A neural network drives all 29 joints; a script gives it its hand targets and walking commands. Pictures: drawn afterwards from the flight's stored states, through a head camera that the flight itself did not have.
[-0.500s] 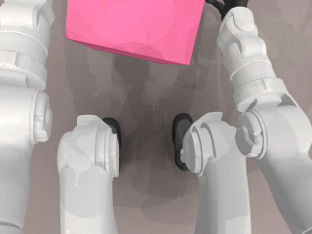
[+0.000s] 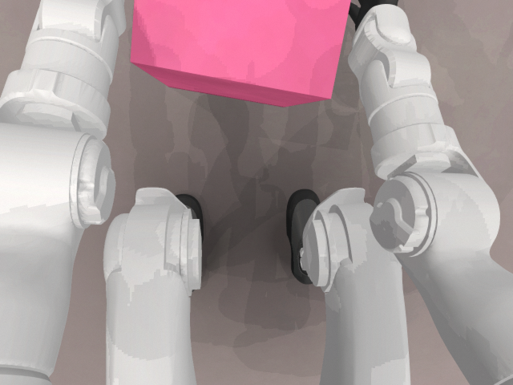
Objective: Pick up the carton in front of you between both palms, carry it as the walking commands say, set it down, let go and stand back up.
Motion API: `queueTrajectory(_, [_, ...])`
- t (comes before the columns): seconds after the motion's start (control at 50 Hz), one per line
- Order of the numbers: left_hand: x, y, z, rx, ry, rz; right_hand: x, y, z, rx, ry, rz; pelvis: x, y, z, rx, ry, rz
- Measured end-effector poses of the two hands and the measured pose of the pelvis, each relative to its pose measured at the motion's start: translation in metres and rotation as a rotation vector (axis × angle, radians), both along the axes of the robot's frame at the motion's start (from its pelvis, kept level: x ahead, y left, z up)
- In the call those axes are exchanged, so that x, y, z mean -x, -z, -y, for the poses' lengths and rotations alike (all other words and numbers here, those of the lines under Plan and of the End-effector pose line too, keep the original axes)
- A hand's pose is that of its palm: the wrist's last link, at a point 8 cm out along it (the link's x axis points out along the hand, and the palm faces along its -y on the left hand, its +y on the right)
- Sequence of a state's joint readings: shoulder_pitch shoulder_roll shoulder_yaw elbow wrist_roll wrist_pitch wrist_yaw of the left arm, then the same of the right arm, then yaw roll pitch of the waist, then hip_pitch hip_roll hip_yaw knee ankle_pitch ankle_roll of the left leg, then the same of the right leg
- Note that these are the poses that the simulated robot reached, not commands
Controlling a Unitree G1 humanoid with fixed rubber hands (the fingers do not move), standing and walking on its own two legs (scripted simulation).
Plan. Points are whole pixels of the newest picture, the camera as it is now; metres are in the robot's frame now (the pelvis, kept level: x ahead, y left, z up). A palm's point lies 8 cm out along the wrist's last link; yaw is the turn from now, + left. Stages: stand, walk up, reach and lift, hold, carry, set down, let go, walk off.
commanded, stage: reach and lift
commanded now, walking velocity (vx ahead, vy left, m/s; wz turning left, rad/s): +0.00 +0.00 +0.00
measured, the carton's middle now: (241, 15) +0.54 +0.04 -0.24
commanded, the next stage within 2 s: none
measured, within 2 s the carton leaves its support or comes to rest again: leaves its support in 0.04 s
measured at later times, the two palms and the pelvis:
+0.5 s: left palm out of the picture +0.50 +0.20 +0.00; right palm out of the picture +0.50 -0.10 +0.01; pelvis +0.00 -0.01 +0.07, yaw +4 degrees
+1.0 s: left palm out of the picture +0.46 +0.19 +0.14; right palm out of the picture +0.48 -0.11 +0.15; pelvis +0.03 -0.01 +0.19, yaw +6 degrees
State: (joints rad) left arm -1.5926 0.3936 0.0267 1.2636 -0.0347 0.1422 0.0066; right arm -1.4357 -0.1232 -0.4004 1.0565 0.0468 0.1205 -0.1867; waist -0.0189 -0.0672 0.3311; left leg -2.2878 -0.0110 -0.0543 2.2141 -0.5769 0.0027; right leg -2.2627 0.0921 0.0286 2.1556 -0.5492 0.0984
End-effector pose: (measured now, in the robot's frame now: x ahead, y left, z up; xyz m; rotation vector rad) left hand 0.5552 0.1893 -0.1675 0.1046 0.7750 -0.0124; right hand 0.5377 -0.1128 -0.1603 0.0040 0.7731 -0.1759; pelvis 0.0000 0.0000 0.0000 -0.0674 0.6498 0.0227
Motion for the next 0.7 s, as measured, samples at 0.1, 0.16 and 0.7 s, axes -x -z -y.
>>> queueTrajectory(0.1, [0.008, -0.001, -0.002, 0.004, -0.016, 0.008, -0.003, -0.011, -0.003, -0.006, 0.013, 0.02, -0.005, 0.002, -0.001, -0.004, 0.001, -0.019])
queueTrajectory(0.16, [0.013, -0.01, -0.002, 0.009, -0.037, 0.028, -0.001, -0.025, -0.006, -0.003, 0.036, 0.053, -0.006, 0.0, 0.0, -0.005, -0.007, -0.029])
queueTrajectory(0.7, [0.068, -0.222, -0.006, 0.034, -0.158, 0.079, 0.042, -0.222, -0.009, -0.027, -0.011, 0.112, -0.001, -0.119, 0.015, -0.025, -0.061, -0.095])
